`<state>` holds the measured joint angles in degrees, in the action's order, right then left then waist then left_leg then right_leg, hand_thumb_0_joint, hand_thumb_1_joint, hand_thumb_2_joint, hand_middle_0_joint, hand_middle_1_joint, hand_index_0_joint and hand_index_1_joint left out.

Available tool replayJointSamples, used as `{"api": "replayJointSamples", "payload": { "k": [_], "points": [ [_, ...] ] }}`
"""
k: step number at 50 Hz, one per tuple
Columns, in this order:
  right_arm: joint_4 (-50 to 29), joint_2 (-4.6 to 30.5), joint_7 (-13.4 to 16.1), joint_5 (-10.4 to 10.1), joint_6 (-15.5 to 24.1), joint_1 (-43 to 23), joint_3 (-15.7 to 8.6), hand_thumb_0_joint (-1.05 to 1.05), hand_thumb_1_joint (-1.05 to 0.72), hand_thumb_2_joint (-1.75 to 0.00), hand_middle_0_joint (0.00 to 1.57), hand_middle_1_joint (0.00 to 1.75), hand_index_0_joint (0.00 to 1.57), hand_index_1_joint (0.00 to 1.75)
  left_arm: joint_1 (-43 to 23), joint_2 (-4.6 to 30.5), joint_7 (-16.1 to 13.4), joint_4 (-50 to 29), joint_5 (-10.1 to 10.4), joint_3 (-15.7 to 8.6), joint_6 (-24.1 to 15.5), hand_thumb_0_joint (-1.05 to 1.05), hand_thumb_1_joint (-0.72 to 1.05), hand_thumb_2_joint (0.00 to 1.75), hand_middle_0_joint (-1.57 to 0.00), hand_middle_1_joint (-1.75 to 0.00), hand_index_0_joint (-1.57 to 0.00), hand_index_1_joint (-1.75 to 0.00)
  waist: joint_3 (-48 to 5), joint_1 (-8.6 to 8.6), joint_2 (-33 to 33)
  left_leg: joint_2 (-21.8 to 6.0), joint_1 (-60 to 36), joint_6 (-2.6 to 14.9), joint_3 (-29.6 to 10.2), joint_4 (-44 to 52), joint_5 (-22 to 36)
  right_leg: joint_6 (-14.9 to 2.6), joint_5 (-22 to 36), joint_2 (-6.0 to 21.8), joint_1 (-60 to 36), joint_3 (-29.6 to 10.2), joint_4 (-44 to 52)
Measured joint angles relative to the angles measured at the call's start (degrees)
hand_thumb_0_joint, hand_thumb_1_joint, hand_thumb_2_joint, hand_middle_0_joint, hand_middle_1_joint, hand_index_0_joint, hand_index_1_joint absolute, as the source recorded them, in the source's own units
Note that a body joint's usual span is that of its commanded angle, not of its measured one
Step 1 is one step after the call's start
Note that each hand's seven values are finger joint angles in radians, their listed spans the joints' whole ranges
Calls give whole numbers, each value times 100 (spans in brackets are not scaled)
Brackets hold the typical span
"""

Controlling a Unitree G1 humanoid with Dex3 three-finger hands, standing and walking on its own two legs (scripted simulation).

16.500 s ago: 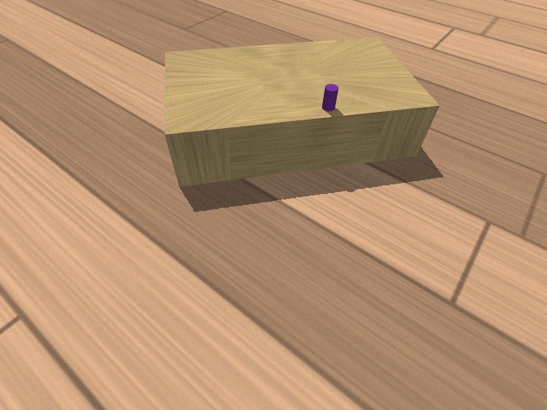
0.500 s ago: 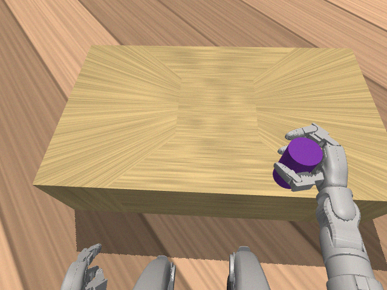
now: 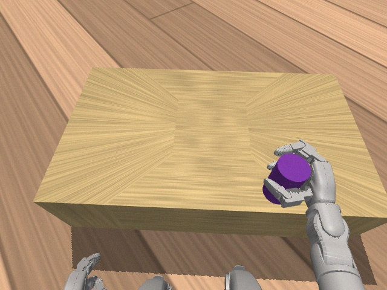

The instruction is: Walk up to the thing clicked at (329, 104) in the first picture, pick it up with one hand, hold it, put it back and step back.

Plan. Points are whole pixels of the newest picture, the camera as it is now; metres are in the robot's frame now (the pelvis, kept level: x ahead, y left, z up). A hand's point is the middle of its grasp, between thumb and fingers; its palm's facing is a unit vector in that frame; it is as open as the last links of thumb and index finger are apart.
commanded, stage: lift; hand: right
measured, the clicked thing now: (284, 180) +0.34 -0.17 +0.02
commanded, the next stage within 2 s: hold in 0.30 s
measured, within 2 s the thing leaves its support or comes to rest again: neither
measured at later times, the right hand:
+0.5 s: hand (285, 176) +0.33 -0.16 +0.06, palm faces +0.02 +1.00 -0.01, open 8.7 cm
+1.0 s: hand (292, 177) +0.32 -0.16 +0.07, palm faces +0.03 +1.00 -0.01, open 8.7 cm
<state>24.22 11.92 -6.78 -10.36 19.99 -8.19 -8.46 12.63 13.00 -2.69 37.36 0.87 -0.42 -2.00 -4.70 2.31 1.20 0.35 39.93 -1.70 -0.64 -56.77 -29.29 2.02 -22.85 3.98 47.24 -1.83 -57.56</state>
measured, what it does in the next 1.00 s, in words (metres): stands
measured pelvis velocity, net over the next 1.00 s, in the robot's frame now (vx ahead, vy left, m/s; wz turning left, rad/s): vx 0.00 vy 0.00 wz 0.00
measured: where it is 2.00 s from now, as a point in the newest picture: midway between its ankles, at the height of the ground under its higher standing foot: outside the picture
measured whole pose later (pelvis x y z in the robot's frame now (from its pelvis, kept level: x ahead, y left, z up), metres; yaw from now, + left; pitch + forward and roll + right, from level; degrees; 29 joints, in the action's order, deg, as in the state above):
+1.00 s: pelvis +0.00 +0.00 +0.02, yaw +0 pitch +7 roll +1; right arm 21.8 10.8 -5.5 -10.2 19.2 -4.8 -5.6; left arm 11.7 12.4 -2.7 37.8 1.0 0.1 -2.0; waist -2.8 1.1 1.0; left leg -0.4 29.4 -2.1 -1.2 -48.3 -26.0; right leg 1.6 -20.0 3.4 36.5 -0.8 -49.3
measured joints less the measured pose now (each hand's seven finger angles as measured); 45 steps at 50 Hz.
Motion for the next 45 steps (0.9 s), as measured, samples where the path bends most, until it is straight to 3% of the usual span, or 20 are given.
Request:
{"api": "replayJointSamples", "payload": {
  "k": [24,45],
  "points": [
    [-131,-111,-43,-20,17,256,169,0,22,-109,77,108,78,109,-115,3,14,17,7,15,17,1,91,89,-19,-30,-19,-30,105,-112,-20,-27,-635,11,-41,496,148,13,143,-12,-682,72,533],
    [-326,-106,141,42,-67,401,272,0,23,-109,77,108,78,109,-106,-50,1,40,7,27,26,1,90,90,-20,-30,-20,-30,192,-129,-17,-67,-1005,-34,-52,787,293,-35,253,-49,-1028,98,766]
  ]
}}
